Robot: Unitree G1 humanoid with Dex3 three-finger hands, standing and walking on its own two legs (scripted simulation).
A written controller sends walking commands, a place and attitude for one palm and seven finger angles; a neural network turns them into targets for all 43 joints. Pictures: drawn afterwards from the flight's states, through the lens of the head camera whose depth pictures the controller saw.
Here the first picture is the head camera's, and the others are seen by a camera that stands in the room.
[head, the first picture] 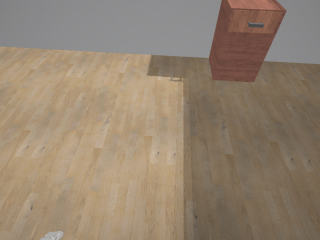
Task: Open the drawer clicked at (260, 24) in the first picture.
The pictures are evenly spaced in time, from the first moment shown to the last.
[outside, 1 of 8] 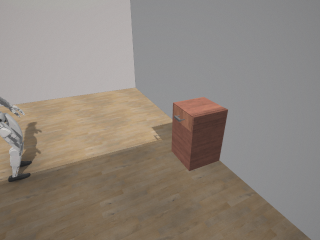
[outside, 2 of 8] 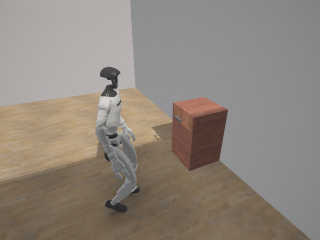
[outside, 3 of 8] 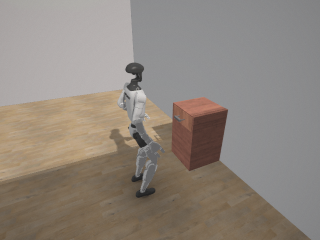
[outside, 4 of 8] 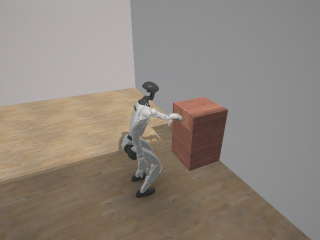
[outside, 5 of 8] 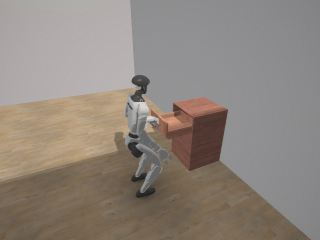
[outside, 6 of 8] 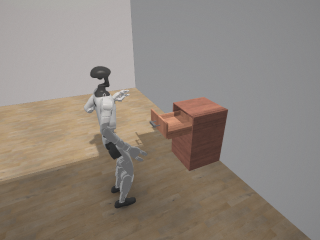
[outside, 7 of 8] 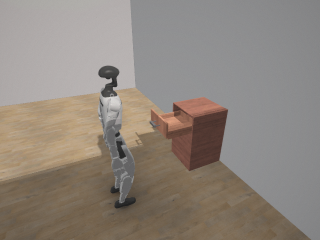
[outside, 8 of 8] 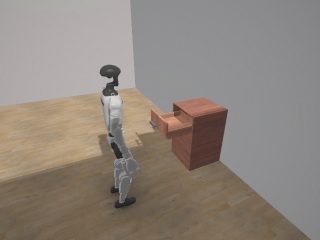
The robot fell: no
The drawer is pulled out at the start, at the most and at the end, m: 0.00 0.30 0.30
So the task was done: yes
